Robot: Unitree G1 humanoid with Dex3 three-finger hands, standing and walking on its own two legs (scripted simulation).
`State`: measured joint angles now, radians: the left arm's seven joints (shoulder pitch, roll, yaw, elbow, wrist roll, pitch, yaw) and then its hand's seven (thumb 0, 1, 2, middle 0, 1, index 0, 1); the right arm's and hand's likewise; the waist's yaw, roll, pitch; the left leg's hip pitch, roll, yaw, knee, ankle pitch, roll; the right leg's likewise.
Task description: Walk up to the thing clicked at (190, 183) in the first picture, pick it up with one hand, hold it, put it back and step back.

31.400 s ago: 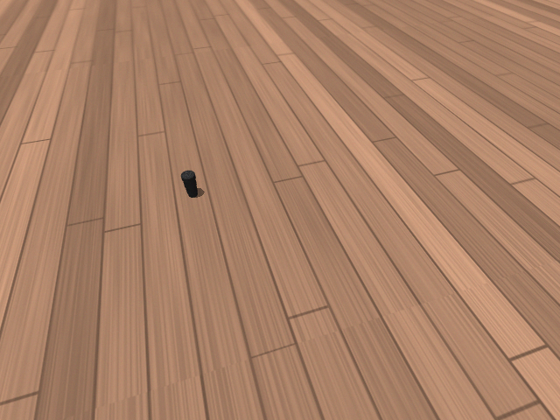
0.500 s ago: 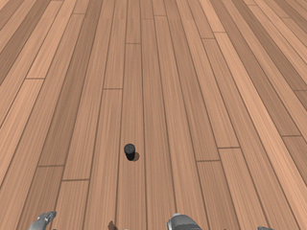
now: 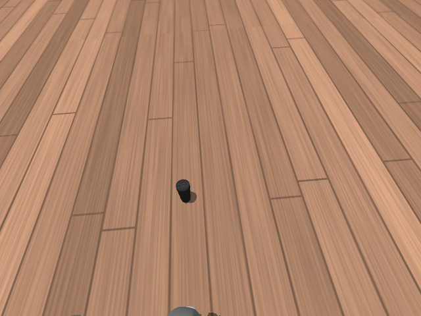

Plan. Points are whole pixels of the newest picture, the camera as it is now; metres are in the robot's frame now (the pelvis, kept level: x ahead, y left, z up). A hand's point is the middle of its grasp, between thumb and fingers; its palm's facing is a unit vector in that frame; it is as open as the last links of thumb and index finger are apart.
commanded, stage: step back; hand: left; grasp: from the side
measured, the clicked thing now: (184, 192) +0.78 +0.19 -0.69
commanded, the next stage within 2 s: stand in 1.66 s
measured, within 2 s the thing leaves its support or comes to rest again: neither
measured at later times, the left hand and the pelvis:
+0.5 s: hand out of the picture -0.10 +0.24 -0.15, palm faces -0.04 -0.91 -0.40, open 7.4 cm; pelvis -0.18 -0.03 -0.01, yaw -2 degrees
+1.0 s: hand out of the picture -0.23 +0.24 -0.14, palm faces +0.07 -0.93 -0.37, open 7.4 cm; pelvis -0.28 -0.04 +0.00, yaw +3 degrees
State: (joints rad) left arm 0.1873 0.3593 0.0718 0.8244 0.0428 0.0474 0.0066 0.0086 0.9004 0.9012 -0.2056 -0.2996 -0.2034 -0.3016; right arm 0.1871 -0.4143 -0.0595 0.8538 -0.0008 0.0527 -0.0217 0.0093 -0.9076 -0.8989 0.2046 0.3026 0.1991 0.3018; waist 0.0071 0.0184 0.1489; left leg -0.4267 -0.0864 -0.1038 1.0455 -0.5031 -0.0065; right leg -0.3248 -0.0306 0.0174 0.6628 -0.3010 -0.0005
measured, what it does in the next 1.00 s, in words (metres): walks backwards: left foot, then right foot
